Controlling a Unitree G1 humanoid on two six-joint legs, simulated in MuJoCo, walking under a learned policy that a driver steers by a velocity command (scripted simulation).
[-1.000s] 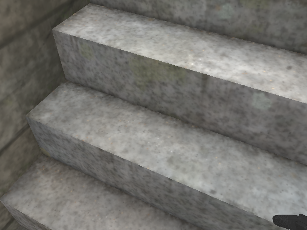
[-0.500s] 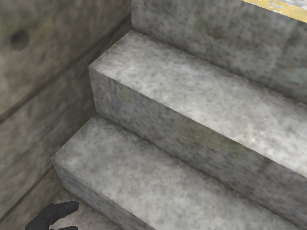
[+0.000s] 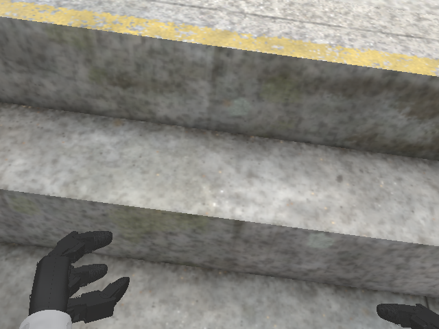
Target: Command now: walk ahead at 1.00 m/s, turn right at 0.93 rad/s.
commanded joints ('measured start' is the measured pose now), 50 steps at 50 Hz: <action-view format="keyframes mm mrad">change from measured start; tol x64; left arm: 1 -121 -54 -37 -215 -43 -17 -47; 50 484 51 28 344 20 -63 -84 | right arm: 1 127 11 24 246 6 -5 3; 50 -342 7 26 -31 17 -82 40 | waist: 1 190 84 -73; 50 361 -62 9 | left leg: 1 240 71 125 -379 796 -14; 7 159 197 163 186 1543 125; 12 -364 -213 -151 1266 -320 -73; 19 437 -54 82 -195 -55 -29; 25 447 155 63 -127 632 -48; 30 631 477 -342 -384 -486 198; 38 459 175 161 -503 384 28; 42 166 246 182 56 2199 132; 46 -476 -260 -138 1592 -29 -9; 50 -883 -195 -121 1571 -362 -1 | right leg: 1 -41 8 42 278 -180 -18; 11 79 -139 921 -1191 -393 -382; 18 -678 -36 216 -716 183 -132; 23 -69 41 118 524 -4 -5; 33 -865 -247 154 522 79 -17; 41 382 -86 -358 -343 -134 -97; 46 778 -536 870 -1266 218 -318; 50 919 -430 541 -1124 632 -222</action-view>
